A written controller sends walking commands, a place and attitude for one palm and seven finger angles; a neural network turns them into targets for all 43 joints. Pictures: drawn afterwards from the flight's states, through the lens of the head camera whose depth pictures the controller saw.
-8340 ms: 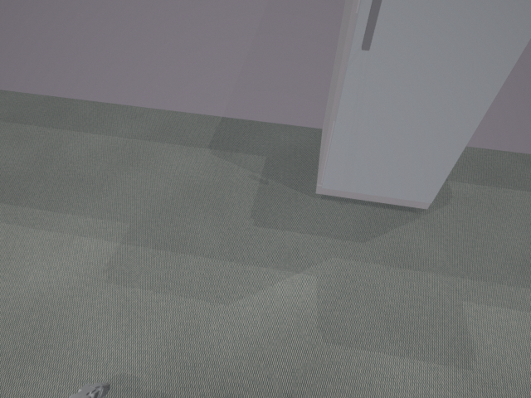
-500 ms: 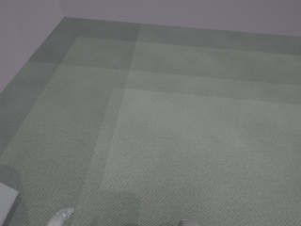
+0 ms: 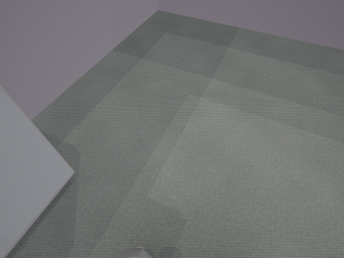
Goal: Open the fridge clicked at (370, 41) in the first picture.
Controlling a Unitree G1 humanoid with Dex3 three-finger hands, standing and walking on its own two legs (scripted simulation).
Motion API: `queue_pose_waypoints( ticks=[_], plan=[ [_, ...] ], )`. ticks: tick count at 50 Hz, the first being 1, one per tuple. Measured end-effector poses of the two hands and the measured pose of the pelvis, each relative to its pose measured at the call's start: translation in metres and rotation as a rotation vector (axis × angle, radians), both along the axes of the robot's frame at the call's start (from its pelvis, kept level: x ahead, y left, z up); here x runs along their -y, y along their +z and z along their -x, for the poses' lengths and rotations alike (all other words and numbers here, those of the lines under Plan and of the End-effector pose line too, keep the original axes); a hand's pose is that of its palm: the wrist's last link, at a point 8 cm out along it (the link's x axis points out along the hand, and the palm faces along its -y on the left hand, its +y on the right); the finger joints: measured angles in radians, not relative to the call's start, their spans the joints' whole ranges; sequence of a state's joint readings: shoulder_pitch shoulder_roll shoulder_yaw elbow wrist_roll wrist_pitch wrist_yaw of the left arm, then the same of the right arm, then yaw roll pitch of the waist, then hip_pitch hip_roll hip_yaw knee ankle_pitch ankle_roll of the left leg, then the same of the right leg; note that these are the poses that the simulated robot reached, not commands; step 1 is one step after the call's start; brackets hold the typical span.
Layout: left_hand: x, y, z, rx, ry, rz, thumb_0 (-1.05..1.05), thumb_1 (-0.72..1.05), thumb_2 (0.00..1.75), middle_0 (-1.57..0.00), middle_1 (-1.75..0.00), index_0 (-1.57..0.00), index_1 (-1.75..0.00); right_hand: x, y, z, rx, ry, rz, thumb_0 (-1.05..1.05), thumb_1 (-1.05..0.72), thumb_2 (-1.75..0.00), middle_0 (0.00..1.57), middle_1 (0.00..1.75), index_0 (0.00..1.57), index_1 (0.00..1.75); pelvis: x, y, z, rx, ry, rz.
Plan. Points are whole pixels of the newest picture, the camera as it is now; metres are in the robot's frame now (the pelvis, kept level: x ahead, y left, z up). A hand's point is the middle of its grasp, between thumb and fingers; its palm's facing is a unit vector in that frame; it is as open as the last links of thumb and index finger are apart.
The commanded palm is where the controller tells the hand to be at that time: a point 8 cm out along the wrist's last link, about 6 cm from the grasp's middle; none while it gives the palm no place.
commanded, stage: turn to face it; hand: left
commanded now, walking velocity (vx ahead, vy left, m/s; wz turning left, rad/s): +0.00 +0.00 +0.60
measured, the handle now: out of the picture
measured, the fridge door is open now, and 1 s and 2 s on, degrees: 0 0 0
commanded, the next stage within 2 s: take the last steps up to it in 1.82 s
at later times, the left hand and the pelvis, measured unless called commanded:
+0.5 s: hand out of the picture +0.07 +0.28 -0.15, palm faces +0.28 -0.93 -0.24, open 7.4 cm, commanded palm none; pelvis +0.00 +0.04 +0.01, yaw +16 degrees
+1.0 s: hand out of the picture -0.07 +0.20 -0.15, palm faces +0.56 -0.78 -0.27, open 7.4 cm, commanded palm none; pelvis -0.01 +0.00 +0.00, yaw +36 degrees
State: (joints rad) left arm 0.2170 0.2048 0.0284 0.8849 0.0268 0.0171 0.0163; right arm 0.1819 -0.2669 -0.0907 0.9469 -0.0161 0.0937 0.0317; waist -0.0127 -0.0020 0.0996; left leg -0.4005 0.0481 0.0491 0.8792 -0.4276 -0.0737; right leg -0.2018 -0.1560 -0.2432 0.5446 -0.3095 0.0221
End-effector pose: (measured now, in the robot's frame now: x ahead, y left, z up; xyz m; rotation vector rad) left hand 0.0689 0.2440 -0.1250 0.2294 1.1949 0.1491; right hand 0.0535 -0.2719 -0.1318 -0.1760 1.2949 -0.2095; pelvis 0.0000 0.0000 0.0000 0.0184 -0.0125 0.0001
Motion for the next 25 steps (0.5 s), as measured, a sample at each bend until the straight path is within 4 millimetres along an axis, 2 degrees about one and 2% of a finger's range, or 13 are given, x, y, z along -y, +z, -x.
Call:
queue_pose_waypoints(
  ticks=[5, 9, 13, 18, 25],
  plan=[
    [-0.043, -0.031, 0.044, -0.076, 0.121, 0.020, 0.01, 0.90, 0.90, -0.20, -0.30, -0.20, -0.30, -0.031, 0.006, -0.056, 0.099, 0.132, 0.054, 0.01, -0.91, -0.90, 0.19, 0.29, 0.19, 0.30, -0.025, -0.016, -0.001, -0.013, 0.069, 0.018],
    [-0.065, -0.031, 0.061, -0.124, 0.179, 0.016, 0.01, 0.91, 0.90, -0.20, -0.30, -0.20, -0.30, -0.055, 0.022, -0.077, 0.158, 0.192, 0.071, 0.00, -0.91, -0.89, 0.20, 0.29, 0.20, 0.30, -0.037, -0.009, 0.000, -0.011, 0.098, 0.037],
    [-0.076, -0.018, 0.057, -0.072, 0.207, 0.023, 0.01, 0.91, 0.90, -0.20, -0.30, -0.20, -0.30, -0.073, 0.031, -0.081, 0.162, 0.227, 0.069, 0.00, -0.91, -0.89, 0.20, 0.30, 0.20, 0.30, -0.046, 0.002, 0.001, -0.006, 0.141, 0.056],
    [-0.082, -0.005, 0.043, 0.019, 0.234, 0.017, 0.01, 0.91, 0.90, -0.20, -0.30, -0.20, -0.30, -0.086, 0.031, -0.077, 0.140, 0.259, 0.042, 0.00, -0.91, -0.89, 0.20, 0.30, 0.20, 0.30, -0.050, 0.007, 0.001, -0.001, 0.194, 0.058],
    [-0.075, 0.008, 0.026, 0.105, 0.269, -0.003, 0.01, 0.91, 0.90, -0.20, -0.30, -0.20, -0.30, -0.083, 0.018, -0.059, 0.068, 0.281, 0.007, 0.00, -0.90, -0.89, 0.20, 0.30, 0.20, 0.30, -0.040, 0.007, 0.003, -0.007, 0.279, 0.052]
  ],
)
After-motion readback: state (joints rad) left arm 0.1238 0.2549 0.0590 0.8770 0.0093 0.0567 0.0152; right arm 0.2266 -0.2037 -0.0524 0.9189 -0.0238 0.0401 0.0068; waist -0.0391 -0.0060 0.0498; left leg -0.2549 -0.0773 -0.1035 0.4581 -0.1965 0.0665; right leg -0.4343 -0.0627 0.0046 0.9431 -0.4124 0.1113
